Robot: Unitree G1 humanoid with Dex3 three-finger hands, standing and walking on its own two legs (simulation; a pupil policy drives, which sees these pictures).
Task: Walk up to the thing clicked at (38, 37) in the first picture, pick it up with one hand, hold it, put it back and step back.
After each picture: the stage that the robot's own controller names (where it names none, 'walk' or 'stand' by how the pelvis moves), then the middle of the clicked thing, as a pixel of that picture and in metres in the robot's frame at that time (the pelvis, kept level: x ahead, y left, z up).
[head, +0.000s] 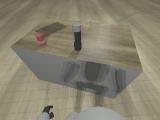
stand; (41, 39) +0.68 +0.55 +0.03
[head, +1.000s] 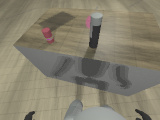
walk; (48, 35) +0.61 +0.40 +0.06
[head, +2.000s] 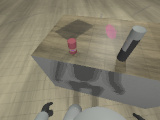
stand; (72, 46) +0.52 +0.19 +0.06
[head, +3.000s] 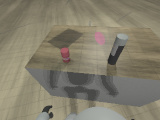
stand; (65, 55) +0.49 +0.23 +0.03
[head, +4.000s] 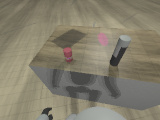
stand; (68, 54) +0.50 +0.21 +0.02
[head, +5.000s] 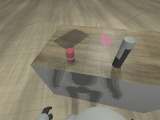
stand; (70, 55) +0.49 +0.20 +0.02
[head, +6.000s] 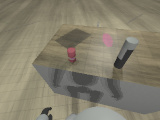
stand; (71, 55) +0.50 +0.19 +0.02
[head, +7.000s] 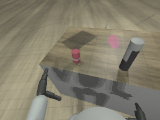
rise first; (76, 56) +0.49 +0.18 +0.03
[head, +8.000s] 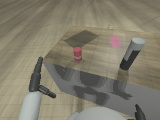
go down; (77, 54) +0.52 +0.18 +0.03
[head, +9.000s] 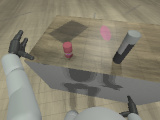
go down; (68, 50) +0.51 +0.17 +0.04
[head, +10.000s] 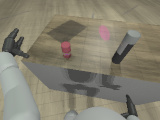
go down; (66, 50) +0.50 +0.17 +0.05
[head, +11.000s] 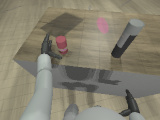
close in; (62, 45) +0.50 +0.19 +0.08
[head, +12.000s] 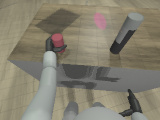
lift; (59, 43) +0.50 +0.19 +0.09
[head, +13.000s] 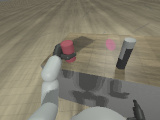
lift; (68, 51) +0.34 +0.16 +0.25
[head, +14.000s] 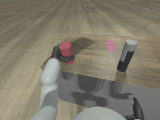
hold; (67, 53) +0.33 +0.16 +0.24
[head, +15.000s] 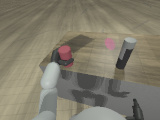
hold; (66, 56) +0.33 +0.17 +0.21
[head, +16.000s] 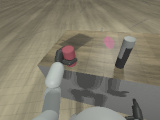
crouch; (69, 56) +0.34 +0.15 +0.20
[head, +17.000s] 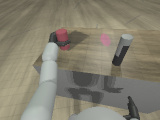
crouch; (63, 39) +0.45 +0.19 +0.24
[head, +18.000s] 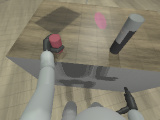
lower; (56, 44) +0.49 +0.20 +0.08
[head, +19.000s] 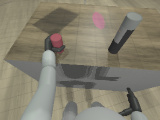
lower; (57, 44) +0.50 +0.19 +0.09
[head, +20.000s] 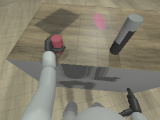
lower; (58, 44) +0.49 +0.19 +0.09
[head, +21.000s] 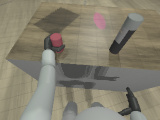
lower; (57, 43) +0.50 +0.19 +0.09
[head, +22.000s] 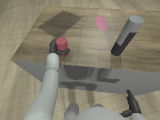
loosen; (62, 47) +0.48 +0.17 +0.09
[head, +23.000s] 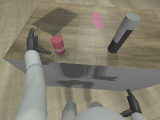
rise; (58, 45) +0.48 +0.18 +0.09
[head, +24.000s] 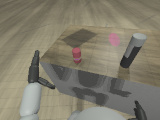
sink last; (77, 55) +0.48 +0.17 +0.06
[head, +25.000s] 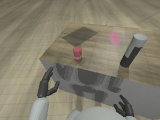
stand; (77, 54) +0.49 +0.16 +0.04
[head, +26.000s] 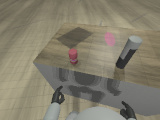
stand; (73, 56) +0.47 +0.17 +0.04
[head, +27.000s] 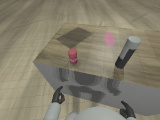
stand; (73, 56) +0.47 +0.18 +0.03
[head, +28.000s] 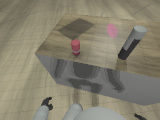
walk; (75, 47) +0.52 +0.15 +0.04
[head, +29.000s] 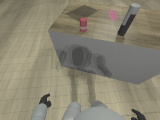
walk; (83, 25) +0.80 +0.13 +0.05
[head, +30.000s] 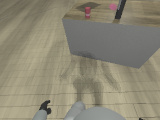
walk; (87, 12) +1.17 +0.14 +0.05
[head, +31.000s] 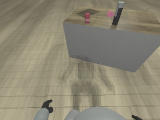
stand; (87, 18) +1.19 +0.12 +0.04
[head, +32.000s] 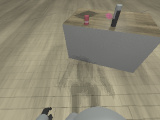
stand; (86, 20) +1.20 +0.12 +0.03
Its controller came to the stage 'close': yes
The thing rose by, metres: 0.21
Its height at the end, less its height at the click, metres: +0.00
